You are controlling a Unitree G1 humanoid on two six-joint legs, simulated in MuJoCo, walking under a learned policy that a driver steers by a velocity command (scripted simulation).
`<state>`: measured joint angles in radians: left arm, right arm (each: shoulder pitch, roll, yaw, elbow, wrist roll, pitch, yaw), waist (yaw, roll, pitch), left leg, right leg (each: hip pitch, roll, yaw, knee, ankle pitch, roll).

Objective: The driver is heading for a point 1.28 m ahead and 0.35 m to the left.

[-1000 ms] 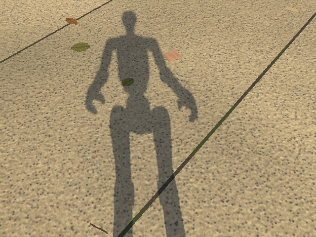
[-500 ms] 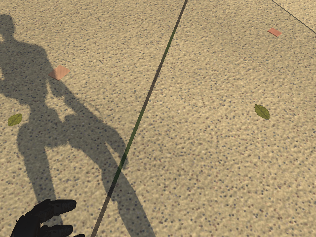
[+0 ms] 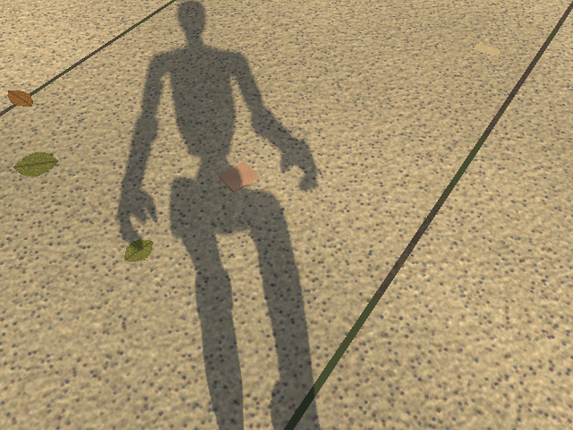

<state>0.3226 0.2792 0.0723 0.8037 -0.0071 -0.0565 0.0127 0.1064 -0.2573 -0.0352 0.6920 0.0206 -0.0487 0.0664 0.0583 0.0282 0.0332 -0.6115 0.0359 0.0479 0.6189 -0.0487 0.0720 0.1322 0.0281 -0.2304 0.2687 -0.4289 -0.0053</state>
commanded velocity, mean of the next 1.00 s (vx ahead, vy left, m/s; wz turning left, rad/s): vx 0.50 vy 0.00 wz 0.51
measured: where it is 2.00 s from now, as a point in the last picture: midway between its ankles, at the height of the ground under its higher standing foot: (190, 204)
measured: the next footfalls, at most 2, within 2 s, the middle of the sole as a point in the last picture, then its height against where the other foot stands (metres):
left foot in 0.04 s outside the picture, level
right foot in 0.50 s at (345, 411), level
